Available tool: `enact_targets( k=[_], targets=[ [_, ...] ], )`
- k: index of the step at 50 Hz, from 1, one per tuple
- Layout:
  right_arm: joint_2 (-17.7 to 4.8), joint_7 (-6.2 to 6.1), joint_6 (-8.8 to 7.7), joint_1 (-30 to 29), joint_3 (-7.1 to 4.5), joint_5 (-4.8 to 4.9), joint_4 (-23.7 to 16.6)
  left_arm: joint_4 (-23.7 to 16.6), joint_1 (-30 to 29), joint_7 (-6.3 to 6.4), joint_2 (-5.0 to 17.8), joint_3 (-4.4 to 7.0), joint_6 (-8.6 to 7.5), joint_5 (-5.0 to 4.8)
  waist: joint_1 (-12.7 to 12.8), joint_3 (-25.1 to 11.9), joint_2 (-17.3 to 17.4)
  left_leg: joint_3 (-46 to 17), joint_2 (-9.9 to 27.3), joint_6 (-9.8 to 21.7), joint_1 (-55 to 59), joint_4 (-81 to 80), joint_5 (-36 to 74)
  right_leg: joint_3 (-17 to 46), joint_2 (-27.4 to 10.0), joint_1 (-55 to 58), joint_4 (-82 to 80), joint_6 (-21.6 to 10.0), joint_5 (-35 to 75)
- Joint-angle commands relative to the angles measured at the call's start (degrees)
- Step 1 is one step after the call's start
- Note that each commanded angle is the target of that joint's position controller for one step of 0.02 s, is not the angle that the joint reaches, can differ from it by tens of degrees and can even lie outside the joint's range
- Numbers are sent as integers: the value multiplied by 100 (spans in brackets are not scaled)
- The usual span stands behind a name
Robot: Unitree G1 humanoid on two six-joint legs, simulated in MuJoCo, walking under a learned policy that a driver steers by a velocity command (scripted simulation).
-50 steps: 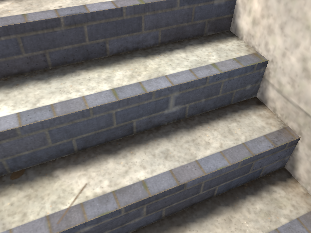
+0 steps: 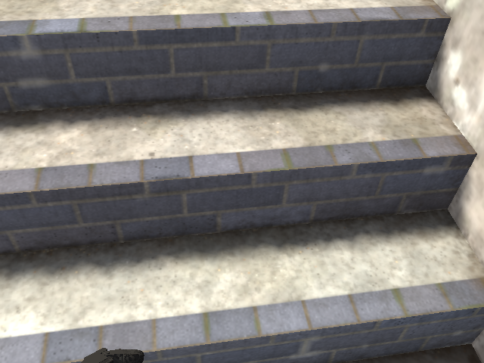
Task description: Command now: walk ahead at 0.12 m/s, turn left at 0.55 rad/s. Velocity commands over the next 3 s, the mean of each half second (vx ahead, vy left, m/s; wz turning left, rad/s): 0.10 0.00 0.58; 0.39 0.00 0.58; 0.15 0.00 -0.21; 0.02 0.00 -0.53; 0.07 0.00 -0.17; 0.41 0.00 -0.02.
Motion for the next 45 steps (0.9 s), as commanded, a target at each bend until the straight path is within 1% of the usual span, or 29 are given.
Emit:
enact_targets(
  k=[1, 3, 4, 7, 10, 13, 16, 17, 19, 20, 21, 22, 23, 24, 25, 26, 27, 28, 29, 30, 31, 33, 34, 36, 38, 39, 41, 44, 45],
  targets=[
    [-1298, 9, -37, 1097, -322, -97, -161, -940, -1153, 121, 505, 164, -149, 20, -404, -249, 1123, -2363, 1434, 1781, 2076, -777, 5225, 484, 507, -2312, 2060, 254, -983],
    [-1271, 91, -78, 1279, -346, -75, -34, -876, -1044, -114, 339, 127, -111, 180, -541, -308, 965, -2376, 1649, 1870, 2303, -707, 6443, 1313, 570, -3304, 4858, 221, -1894],
    [-1075, 120, -62, 1133, -281, -69, -29, -928, -1103, -147, 406, 168, -89, 204, -513, -282, 824, -2387, 1723, 1783, 2067, -594, 6166, 1680, 563, -3680, 6289, 77, -2085],
    [-675, 38, 105, 876, -92, -116, -24, -1285, -1176, -89, 330, 46, -55, 61, -320, -147, 293, -2449, 1764, 1371, 1834, -599, 4723, 2295, 666, -5144, 8127, -317, -2312],
    [-562, -113, 23, 928, 14, -191, -18, -1644, -1288, -75, 101, -170, 48, 6, -248, -178, 251, -2335, 1682, 1095, 1770, -813, 3710, 2434, 594, -6054, 8391, -312, -2520],
    [-838, -195, -125, 806, -30, -270, -234, -1840, -1194, -119, 67, -271, 107, 62, -140, -157, 661, -2254, 1389, 948, 718, -969, 3182, 2269, 641, -5793, 9023, -261, -2240],
    [-984, -294, -266, 1089, -49, -306, -308, -2101, -1517, -129, 68, -405, 140, 98, -287, 91, 600, -2496, 1434, 736, 873, -909, 2444, 2440, 423, -6452, 8713, -242, -2066],
    [-1073, -299, -237, 1282, -64, -266, -285, -2343, -1924, -46, 196, -406, 248, 130, -292, -74, 228, -2678, 1360, 637, 691, -1002, 1847, 2436, 177, -6383, 7191, -150, -1762],
    [-1367, -166, -181, 860, -137, -248, -499, -2272, -1577, -96, -132, -492, 383, 198, 187, -51, 600, -2635, 1278, 543, -872, -1796, 339, 2047, -88, -4748, 6133, -180, -1073],
    [-1665, 90, -148, 395, -261, 184, -715, -2300, -1894, -245, -9, -503, 533, 102, 425, 260, 555, -2512, 1491, 713, -2418, -2945, -723, 1511, 266, -2986, 4840, 157, -3882],
    [-1757, 127, -118, 184, -306, 69, -876, -1960, -1351, -363, 93, -456, 566, 21, 377, 117, 871, -2796, 1709, 674, -2663, -3177, -1300, 1653, 281, -2262, 4689, 202, -3003],
    [-1902, 221, -56, -540, -352, -164, -1052, -1605, -312, -370, 267, -365, 543, -39, 862, -194, 1204, -2489, 1665, 511, -2353, -3057, -1013, 2106, 320, -1526, 4252, 255, -1621],
    [-1351, 242, -194, -980, -218, 60, -1439, -1256, 461, -317, 1018, 28, 226, 100, 1058, -897, 324, -1815, 759, 450, -2083, -1752, 1141, 2471, 945, -359, 3502, -120, -2023],
    [-681, 371, -239, -809, -76, -190, -1674, -927, 1532, -235, 1735, 187, 88, 197, 1258, -1598, -1977, -1261, -360, -160, -3459, 821, 1018, 6282, -328, 1337, 773, -1425, -2666],
    [-601, 369, -142, -555, -144, 41, -1336, -721, 2853, -224, 2082, 314, 95, 216, 1705, -1797, -2348, -2617, -844, -120, -4149, 3674, 1214, 9041, -996, 1885, -812, -1457, -3939],
    [-425, 339, -178, -674, -178, 144, -1111, -399, 3144, -310, 2058, 230, 17, 33, 1499, -662, -2246, -2796, -846, 90, -4642, 5556, 1857, 9015, -797, 893, -1366, -827, -5453],
    [-498, 296, -113, -339, -197, 62, -724, 178, 3103, -524, 1418, 102, 25, -201, 1091, -38, -1905, -2349, -489, 289, -4374, 6162, 2028, 6809, -604, -81, -169, -731, -4025],
    [-472, 239, -77, -74, -161, 23, -531, 343, 2577, -551, 1079, 89, 57, -273, 667, 211, -1519, -1874, -323, 363, -4180, 6443, 2122, 5867, -510, -766, 341, -819, -3132],
    [-560, 253, -13, 33, -61, 11, -260, 351, 1801, -474, 575, -23, 100, -305, 411, 212, -721, -1481, -103, 389, -3999, 6791, 2369, 5575, -574, -1211, 402, -862, -2997],
    [-486, 299, 27, 132, -24, 31, -163, 286, 1174, -364, 6, -170, 167, -179, 229, 159, -394, -1360, -10, 332, -3732, 6819, 2424, 5542, -601, -1597, 82, -813, -3004],
    [-459, 370, 89, 149, 1, 65, -120, 333, 887, -246, -259, -238, 171, -40, 133, 187, -292, -1298, 7, 314, -3611, 6862, 2559, 5409, -618, -1782, -224, -748, -2868],
    [-829, 436, 82, -182, 10, 51, -163, 566, 874, -121, -254, -286, 58, 42, 177, 179, -186, -1343, -8, 398, -3709, 7052, 2613, 5054, -537, -1859, -476, -635, -2585],
    [-991, 436, 46, -436, 43, 13, -252, 717, 928, -94, -302, -324, -67, 66, 168, 112, -371, -1271, -61, 494, -3856, 7299, 2467, 4691, -471, -1775, -401, -630, -2327],
    [-1126, 412, -1, -751, 107, -55, -353, 928, 1137, -110, -175, -374, -244, 143, 275, 84, -229, -1312, -211, 633, -4232, 7362, 2338, 4073, -390, -1299, -315, -730, -1947],
    [-1156, 394, -9, -919, 127, -95, -404, 966, 1349, -139, 62, -388, -383, 201, 308, 135, -284, -1165, -250, 598, -4349, 7049, 2311, 3463, -269, -892, -341, -700, -1690],
    [-1177, 362, 11, -1372, 119, -79, -647, 1071, 1796, -157, 150, -394, -421, 246, 471, 96, -239, -900, -198, 506, -4445, 6658, 2095, 3186, -321, -479, -585, -723, -1411],
    [-1213, 225, 59, -1812, 84, -76, -890, 1141, 2157, -192, 328, -386, -472, 291, 656, 205, -400, -882, -68, 218, -4644, 5866, 2041, 3139, -473, 99, -886, -703, -1126],
    [-1016, 150, 109, -2102, 64, -100, -984, 1264, 2836, -177, 378, -404, -477, 329, 986, 400, -681, -970, -9, 12, -5122, 5585, 1922, 3358, -919, 1160, -1185, -995, -1025],
    [-910, 207, 112, -2156, 74, -85, -1014, 1282, 2998, -243, 378, -383, -464, 296, 1138, 554, -584, -588, 30, 89, -5120, 5251, 1501, 3086, -989, 1406, -1548, -1097, -970]
  ],
)
Next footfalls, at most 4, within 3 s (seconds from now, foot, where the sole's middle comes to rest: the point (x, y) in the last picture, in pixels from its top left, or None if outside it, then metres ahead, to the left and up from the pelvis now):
0.44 right None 0.26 -0.22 -0.58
1.14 left None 0.29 0.08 -0.58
1.66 right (310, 288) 0.57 -0.15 -0.39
2.16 left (204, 294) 0.56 0.08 -0.39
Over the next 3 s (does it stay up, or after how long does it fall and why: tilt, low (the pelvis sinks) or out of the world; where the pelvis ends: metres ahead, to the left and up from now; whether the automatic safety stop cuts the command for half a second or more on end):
stays up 0.72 -0.05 0.40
